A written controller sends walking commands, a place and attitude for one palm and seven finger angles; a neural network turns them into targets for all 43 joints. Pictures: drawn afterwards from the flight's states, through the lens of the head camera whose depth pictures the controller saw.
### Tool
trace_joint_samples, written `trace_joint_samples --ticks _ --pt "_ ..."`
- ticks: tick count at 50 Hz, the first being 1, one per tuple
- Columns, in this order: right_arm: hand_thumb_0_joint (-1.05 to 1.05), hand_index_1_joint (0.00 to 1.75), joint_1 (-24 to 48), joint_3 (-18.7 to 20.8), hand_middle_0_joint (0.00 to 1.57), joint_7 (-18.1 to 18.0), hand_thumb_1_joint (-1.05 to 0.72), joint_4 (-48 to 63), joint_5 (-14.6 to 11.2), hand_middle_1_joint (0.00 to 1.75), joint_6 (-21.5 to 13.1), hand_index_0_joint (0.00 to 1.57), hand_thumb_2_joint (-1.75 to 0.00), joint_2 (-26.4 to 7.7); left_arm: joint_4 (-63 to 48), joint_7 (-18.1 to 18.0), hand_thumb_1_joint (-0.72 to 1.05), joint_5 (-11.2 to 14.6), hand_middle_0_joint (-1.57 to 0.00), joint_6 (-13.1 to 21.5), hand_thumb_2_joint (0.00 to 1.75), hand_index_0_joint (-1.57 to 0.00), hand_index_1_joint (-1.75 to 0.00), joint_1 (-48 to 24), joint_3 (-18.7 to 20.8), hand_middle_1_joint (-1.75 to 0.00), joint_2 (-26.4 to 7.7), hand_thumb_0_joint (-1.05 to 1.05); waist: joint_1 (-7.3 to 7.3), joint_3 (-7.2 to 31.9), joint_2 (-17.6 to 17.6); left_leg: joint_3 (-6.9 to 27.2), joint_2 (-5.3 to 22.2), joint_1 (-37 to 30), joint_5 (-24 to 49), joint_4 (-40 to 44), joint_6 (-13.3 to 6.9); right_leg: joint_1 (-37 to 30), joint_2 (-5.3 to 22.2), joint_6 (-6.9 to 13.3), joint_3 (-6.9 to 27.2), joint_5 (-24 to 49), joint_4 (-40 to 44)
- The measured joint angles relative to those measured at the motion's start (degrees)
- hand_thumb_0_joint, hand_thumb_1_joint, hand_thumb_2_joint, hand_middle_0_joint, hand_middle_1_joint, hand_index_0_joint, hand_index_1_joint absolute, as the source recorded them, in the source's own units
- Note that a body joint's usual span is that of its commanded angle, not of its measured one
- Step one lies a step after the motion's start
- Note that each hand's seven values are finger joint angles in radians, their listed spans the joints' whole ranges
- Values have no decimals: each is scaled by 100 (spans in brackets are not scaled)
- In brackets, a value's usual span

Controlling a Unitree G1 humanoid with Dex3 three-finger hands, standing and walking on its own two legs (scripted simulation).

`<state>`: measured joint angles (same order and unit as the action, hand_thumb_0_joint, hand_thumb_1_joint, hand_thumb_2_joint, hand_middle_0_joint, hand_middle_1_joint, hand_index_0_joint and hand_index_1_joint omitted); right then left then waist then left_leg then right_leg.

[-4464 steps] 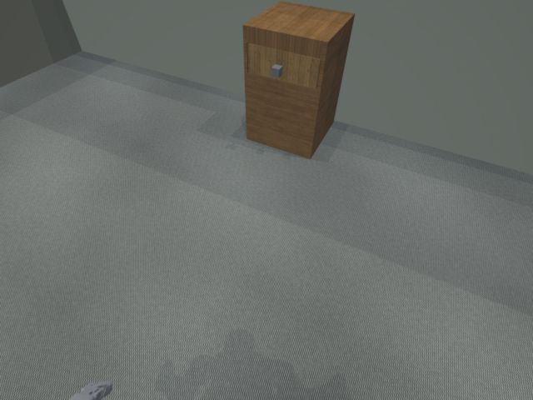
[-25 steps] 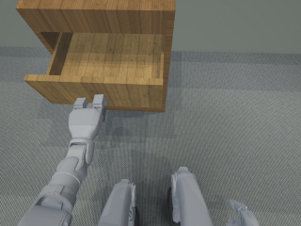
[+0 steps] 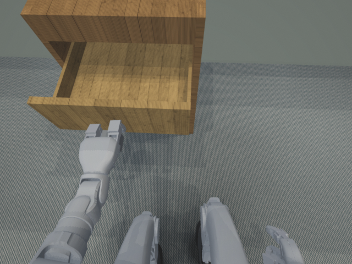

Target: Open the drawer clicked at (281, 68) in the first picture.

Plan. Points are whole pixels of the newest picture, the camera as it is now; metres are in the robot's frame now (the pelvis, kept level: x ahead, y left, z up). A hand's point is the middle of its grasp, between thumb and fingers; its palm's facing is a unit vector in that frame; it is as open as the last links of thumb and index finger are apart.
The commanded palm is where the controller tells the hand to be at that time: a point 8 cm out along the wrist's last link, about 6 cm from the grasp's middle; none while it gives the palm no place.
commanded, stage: pull the drawer open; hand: left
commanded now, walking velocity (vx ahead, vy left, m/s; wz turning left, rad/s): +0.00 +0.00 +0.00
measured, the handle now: (113, 134) +0.43 +0.17 -0.07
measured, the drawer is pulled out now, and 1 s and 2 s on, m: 0.19 0.23 0.26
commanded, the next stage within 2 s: none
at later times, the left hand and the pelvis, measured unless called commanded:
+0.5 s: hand (107, 166) +0.35 +0.18 -0.09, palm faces -0.03 -0.06 -1.00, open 8.3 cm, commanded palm +0.30 +0.20 -0.04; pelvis +0.00 +0.00 +0.00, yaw +0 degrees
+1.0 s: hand (106, 171) +0.33 +0.18 -0.09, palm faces -0.03 -0.06 -1.00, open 8.3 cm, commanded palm +0.28 +0.20 -0.04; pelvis +0.00 +0.00 +0.00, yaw +0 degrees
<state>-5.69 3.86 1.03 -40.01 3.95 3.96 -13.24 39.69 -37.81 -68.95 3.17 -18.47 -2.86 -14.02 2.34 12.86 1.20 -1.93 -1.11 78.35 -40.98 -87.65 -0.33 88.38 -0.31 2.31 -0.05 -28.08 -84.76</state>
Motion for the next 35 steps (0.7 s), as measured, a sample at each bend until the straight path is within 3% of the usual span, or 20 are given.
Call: trace_joint_samples --ticks 35 --pt "1 30 104 -30 20 -53 -90 18 -7 30 -4 20 -90 7 -461 -134 48 0 -41 28 71 -17 -125 610 -81 -135 59 6 -85 -16 -14 -6 -1 -34 9 -57 14 -25 -7 12 10 17 -58"
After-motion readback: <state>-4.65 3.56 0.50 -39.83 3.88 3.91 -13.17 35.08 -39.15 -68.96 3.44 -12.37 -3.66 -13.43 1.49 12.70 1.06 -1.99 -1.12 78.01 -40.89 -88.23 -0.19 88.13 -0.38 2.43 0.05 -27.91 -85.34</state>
